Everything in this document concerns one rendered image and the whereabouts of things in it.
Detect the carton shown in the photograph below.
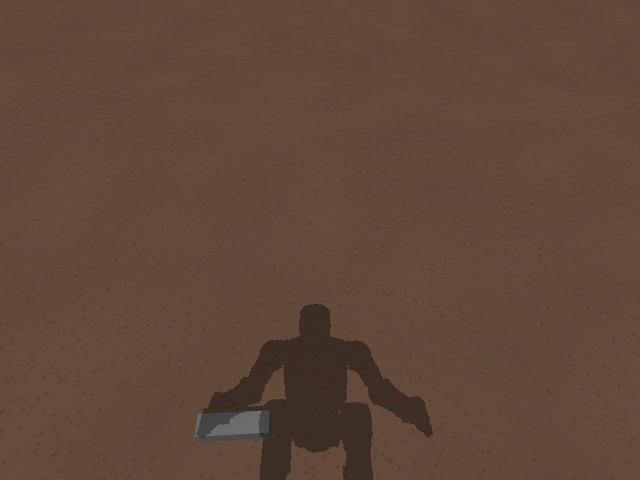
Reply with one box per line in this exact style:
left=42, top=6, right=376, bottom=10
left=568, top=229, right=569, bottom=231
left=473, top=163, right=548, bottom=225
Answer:
left=195, top=410, right=271, bottom=442

